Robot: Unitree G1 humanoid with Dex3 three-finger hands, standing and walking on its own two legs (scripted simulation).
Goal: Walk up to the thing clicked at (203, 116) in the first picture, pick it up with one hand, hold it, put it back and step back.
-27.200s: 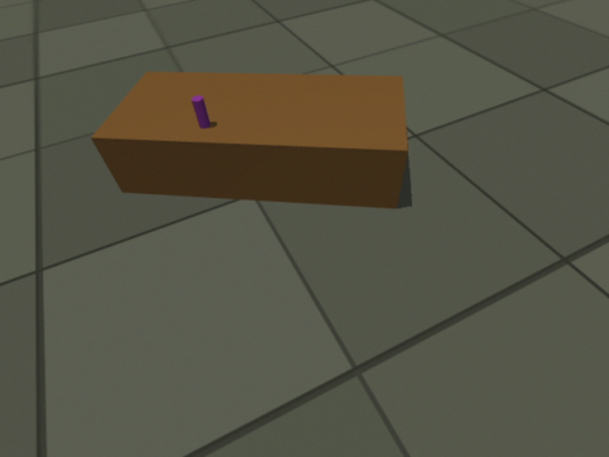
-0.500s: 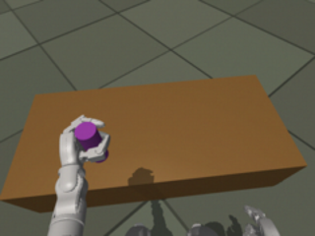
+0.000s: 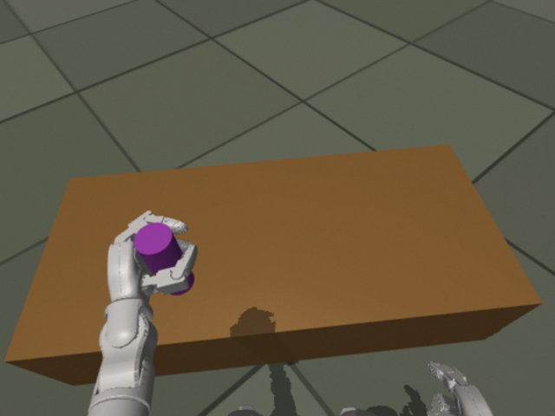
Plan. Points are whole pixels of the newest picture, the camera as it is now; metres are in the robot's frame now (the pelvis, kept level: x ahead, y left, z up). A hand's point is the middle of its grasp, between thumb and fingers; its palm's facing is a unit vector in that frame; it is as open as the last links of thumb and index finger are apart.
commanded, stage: hold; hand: left
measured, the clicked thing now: (167, 261) +0.34 +0.18 +0.04
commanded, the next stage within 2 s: none
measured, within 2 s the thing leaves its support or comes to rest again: neither
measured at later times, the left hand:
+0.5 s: hand (173, 260) +0.33 +0.16 +0.06, palm faces +0.14 -0.99 -0.01, open 6.4 cm
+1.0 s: hand (175, 258) +0.33 +0.16 +0.06, palm faces +0.13 -0.99 +0.00, open 6.4 cm
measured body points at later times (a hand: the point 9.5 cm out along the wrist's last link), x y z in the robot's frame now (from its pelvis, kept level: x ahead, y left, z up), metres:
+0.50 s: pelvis -0.01 +0.00 +0.00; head +0.03 +0.00 +0.45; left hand +0.32 +0.22 +0.06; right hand +0.13 -0.25 -0.10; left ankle +0.02 +0.12 -0.69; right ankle -0.01 -0.12 -0.69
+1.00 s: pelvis -0.01 +0.00 +0.01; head +0.03 +0.00 +0.46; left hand +0.32 +0.21 +0.07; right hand +0.13 -0.25 -0.10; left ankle +0.02 +0.12 -0.69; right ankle -0.01 -0.12 -0.69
